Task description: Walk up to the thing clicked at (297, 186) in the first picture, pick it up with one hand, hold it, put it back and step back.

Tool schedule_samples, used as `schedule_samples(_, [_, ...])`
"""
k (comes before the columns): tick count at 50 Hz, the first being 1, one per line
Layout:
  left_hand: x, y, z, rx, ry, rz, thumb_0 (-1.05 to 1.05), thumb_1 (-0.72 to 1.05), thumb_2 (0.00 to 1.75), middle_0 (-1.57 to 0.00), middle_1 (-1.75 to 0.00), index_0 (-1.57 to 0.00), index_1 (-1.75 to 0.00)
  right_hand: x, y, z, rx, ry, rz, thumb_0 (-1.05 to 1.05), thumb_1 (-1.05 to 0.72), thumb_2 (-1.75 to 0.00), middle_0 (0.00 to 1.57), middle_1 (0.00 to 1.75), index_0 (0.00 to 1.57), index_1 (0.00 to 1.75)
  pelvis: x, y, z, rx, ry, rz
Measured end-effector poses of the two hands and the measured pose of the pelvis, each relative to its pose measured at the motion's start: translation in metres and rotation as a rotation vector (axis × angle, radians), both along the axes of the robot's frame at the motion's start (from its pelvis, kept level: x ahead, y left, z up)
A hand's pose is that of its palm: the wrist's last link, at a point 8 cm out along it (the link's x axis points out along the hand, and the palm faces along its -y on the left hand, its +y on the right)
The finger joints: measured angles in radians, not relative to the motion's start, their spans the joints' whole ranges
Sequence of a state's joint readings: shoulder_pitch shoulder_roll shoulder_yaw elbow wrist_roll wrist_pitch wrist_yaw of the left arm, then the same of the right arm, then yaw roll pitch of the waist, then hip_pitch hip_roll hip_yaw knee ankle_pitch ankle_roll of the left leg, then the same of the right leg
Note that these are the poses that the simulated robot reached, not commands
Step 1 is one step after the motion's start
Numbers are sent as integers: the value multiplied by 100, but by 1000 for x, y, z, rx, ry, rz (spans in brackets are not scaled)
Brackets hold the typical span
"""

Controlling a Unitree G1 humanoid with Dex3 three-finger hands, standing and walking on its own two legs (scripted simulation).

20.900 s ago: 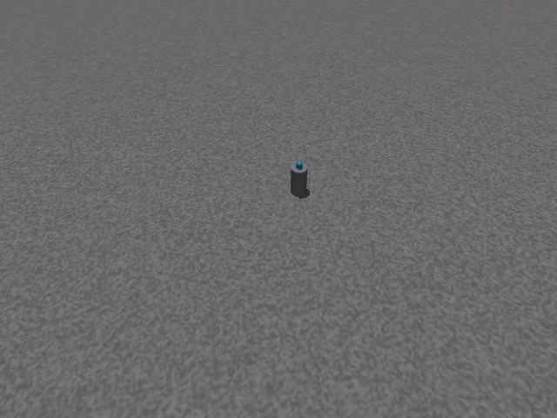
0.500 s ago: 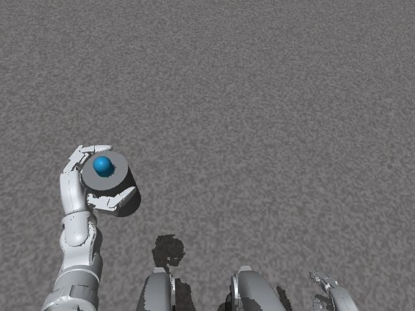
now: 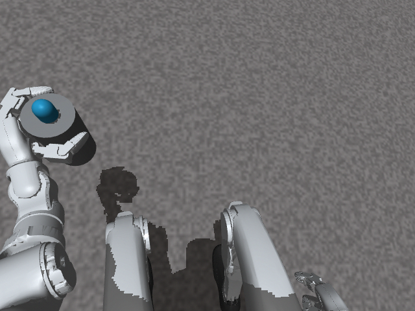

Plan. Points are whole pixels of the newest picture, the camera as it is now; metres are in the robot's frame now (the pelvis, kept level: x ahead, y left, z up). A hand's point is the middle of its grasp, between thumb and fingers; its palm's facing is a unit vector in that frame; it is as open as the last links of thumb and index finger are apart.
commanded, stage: crouch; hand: left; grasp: from the side
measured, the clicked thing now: (61, 130) +0.47 +0.25 -0.07
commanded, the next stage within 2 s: lower in 0.90 s
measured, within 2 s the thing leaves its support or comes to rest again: neither
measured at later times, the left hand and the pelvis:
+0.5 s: hand (72, 132) +0.51 +0.27 -0.18, palm faces +0.33 -0.94 -0.02, open 11.0 cm; pelvis -0.02 +0.00 -0.12, yaw -4 degrees
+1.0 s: hand (80, 140) +0.52 +0.27 -0.25, palm faces +0.29 -0.96 -0.04, open 11.0 cm; pelvis -0.01 +0.01 -0.15, yaw -7 degrees
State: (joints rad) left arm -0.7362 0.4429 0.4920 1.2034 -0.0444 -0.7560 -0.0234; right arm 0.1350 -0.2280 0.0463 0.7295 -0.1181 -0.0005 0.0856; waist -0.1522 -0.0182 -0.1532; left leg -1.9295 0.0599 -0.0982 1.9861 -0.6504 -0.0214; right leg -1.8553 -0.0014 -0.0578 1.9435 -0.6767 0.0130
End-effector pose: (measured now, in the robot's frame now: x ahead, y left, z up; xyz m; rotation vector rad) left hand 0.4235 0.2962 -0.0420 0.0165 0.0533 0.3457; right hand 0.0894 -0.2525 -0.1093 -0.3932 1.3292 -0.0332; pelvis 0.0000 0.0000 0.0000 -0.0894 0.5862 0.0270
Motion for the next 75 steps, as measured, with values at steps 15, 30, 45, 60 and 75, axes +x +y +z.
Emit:
schedule_samples(15, [37,11,-92,10,11,-39,-2,-47,105,-60,-98,-66,-98,-69,-11,-78,-69,143,-13,0,-93,-91,21,30,21,30,-22,2,-93,-28,-49,-25])
schedule_samples(30, [53,24,-154,11,29,-23,-2,-47,105,-60,-98,-66,-98,-77,-15,-102,-111,236,38,0,-91,-91,21,30,21,30,-15,3,-132,-61,-78,-52])
schedule_samples(45, [58,21,-193,-10,40,-51,-2,-47,105,-60,-97,-66,-97,-56,-21,-105,-176,224,121,-1,-91,-90,21,30,21,30,-13,6,-149,-97,-127,-69])
schedule_samples(60, [62,21,-225,-13,65,-25,-2,-47,105,-61,-97,-66,-97,-62,-14,-104,-197,262,182,-1,-91,-90,21,30,21,30,-16,11,-157,-128,-172,-86])
schedule_samples(75, [64,24,-263,0,65,-3,-2,-48,105,-61,-96,-67,-96,-60,-9,-91,-259,332,288,-1,-91,-90,21,30,21,30,-15,14,-161,-171,-211,-104])
